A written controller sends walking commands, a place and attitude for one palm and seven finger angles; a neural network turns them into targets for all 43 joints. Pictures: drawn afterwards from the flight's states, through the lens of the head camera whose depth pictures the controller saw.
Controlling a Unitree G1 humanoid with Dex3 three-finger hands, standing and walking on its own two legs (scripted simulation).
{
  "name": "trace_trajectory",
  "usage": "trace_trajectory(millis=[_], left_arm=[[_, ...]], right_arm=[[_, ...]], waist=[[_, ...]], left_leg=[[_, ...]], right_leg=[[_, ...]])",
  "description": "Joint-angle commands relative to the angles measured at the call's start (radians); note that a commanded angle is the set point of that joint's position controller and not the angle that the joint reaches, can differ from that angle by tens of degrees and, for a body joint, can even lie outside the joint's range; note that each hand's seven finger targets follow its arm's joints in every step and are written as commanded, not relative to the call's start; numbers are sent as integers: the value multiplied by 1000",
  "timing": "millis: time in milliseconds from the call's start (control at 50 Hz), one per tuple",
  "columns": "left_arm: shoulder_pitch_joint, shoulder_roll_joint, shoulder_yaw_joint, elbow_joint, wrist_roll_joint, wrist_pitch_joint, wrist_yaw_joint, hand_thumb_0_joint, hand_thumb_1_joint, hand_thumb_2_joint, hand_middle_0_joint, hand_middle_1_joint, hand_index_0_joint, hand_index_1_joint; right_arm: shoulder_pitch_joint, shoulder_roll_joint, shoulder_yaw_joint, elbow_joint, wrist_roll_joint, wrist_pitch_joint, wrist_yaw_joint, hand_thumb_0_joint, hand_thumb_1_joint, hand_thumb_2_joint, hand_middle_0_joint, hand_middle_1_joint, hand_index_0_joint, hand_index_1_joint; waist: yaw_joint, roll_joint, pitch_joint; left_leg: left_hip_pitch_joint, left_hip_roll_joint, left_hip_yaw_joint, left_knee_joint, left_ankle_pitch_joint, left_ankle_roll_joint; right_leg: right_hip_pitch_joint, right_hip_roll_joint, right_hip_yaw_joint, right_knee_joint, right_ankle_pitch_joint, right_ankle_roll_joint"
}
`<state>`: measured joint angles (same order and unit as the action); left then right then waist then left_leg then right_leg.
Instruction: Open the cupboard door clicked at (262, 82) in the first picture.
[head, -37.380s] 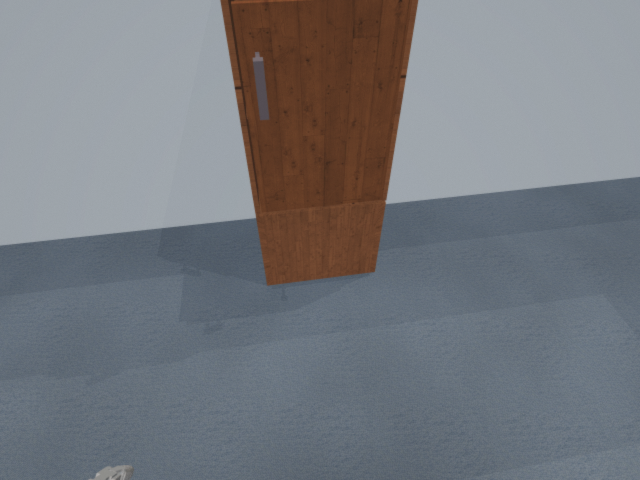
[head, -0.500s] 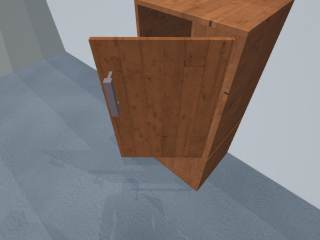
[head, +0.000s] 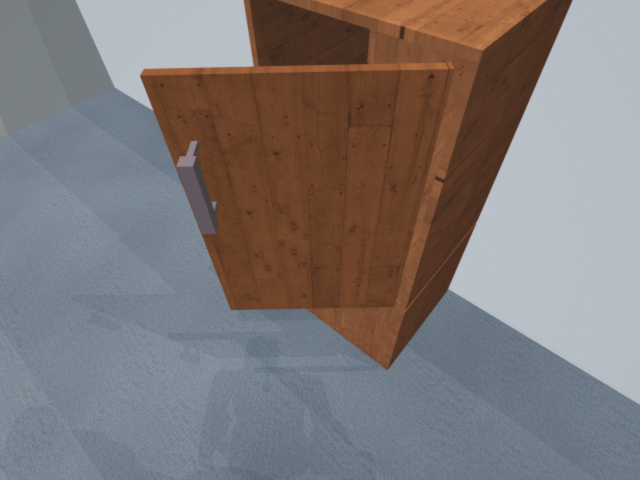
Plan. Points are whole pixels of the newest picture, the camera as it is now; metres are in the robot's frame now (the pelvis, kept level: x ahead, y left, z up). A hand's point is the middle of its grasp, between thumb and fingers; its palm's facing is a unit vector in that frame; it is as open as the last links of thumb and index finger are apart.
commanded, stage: come to a stop and stand still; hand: left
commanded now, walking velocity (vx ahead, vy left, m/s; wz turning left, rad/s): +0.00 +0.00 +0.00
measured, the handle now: (202, 188) +0.51 +0.21 +0.07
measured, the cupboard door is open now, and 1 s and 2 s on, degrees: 41 41 41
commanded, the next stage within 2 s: look again from close up in 0.66 s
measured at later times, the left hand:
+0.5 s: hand out of the picture -0.02 +0.15 -0.17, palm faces +0.02 -0.98 -0.20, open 7.3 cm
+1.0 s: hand out of the picture -0.02 +0.15 -0.17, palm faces +0.01 -0.98 -0.21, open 7.3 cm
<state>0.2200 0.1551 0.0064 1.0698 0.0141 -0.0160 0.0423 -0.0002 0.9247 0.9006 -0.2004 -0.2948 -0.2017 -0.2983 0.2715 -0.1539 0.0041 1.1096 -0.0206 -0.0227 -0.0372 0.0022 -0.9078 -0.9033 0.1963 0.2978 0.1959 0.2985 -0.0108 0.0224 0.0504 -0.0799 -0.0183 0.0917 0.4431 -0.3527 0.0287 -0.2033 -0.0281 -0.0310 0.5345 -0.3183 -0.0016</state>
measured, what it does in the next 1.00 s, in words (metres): stands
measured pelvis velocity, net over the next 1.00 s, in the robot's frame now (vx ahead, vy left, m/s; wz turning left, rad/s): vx -0.03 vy -0.02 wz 0.00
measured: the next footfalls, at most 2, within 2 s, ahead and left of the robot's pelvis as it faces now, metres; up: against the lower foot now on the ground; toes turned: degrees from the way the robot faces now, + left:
none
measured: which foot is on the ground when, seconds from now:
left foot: down 0.00-1.00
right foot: down 0.00-1.00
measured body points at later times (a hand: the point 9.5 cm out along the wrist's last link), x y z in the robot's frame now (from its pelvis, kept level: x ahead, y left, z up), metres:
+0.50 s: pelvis -0.02 -0.02 +0.01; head +0.00 -0.03 +0.45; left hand -0.02 +0.21 -0.15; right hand -0.02 -0.23 -0.16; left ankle -0.07 +0.09 -0.74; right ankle -0.02 -0.12 -0.74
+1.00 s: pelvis -0.03 -0.02 +0.01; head -0.01 -0.03 +0.46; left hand -0.02 +0.21 -0.15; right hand -0.04 -0.23 -0.16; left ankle -0.07 +0.09 -0.74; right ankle -0.02 -0.12 -0.74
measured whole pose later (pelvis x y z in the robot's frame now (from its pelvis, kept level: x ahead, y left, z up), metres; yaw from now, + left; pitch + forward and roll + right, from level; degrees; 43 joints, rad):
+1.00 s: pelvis -0.03 -0.02 +0.01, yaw +0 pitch -1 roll +1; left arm 0.26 0.16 0.00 1.11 0.01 -0.02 0.03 0.01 0.92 0.90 -0.20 -0.29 -0.20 -0.30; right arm 0.28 -0.13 0.00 1.15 -0.02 -0.02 -0.03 0.00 -0.91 -0.90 0.20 0.30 0.20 0.30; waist 0.00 0.00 0.05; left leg -0.10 0.01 0.09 0.39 -0.28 0.00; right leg -0.21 0.01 -0.04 0.45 -0.23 -0.03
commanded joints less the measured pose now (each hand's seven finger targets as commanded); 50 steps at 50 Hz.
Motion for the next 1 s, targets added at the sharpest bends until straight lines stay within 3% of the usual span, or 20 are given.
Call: trace_trajectory(millis=[0,120,260,320,660,720,900,980], left_arm=[[71,111,18,-29,-2,-9,7,0,900,900,-200,-300,-200,-300],[80,118,16,-21,-2,-13,5,0,900,900,-200,-300,-200,-300],[81,111,11,-9,-3,-10,1,0,900,900,-200,-300,-200,-300],[91,111,10,-5,-2,-12,1,0,900,900,-200,-300,-200,-300],[111,105,10,10,-5,-19,-1,0,900,900,-200,-300,-200,-300],[108,102,9,10,-4,-18,0,0,900,900,-200,-300,-200,-300],[103,94,9,10,-3,-13,-2,0,900,900,-200,-300,-200,-300],[104,103,11,10,-5,-17,-4,0,900,900,-200,-300,-200,-300]], right_arm=[[68,-82,-12,-17,4,-7,-3,0,-900,-900,200,300,200,300],[57,-90,-13,-12,6,-6,-2,0,-900,-900,200,300,200,300],[50,-86,-9,-1,6,-3,0,0,-900,-900,200,300,200,300],[52,-82,-10,2,8,-3,1,0,-900,-900,200,300,200,300],[75,-72,-9,22,8,-8,1,0,-900,-900,200,300,200,300],[76,-69,-10,25,8,-8,0,0,-900,-900,200,300,200,300],[77,-61,-9,25,8,-8,0,0,-900,-900,200,300,200,300],[76,-78,-12,22,7,-11,0,0,-900,-900,200,300,200,300]], waist=[[7,-24,-9],[7,-38,-17],[7,-16,34],[7,-34,29],[11,-38,1],[10,-14,16],[14,-27,52],[13,-25,9]], left_leg=[[-42,122,-90,-66,369,6],[-36,123,-87,-70,324,3],[-59,124,-92,-103,227,2],[-64,122,-90,-104,200,2],[-71,122,-87,-104,203,-5],[-76,125,-89,-110,209,-4],[-95,131,-94,-133,179,0],[-72,129,-91,-120,206,-1]], right_leg=[[59,-88,85,-57,440,-53],[65,-96,97,-84,445,-55],[27,-89,107,-127,318,-53],[28,-89,114,-144,292,-51],[42,-91,119,-159,299,-52],[35,-87,116,-157,297,-53],[11,-77,110,-168,221,-50],[23,-82,118,-160,265,-51]])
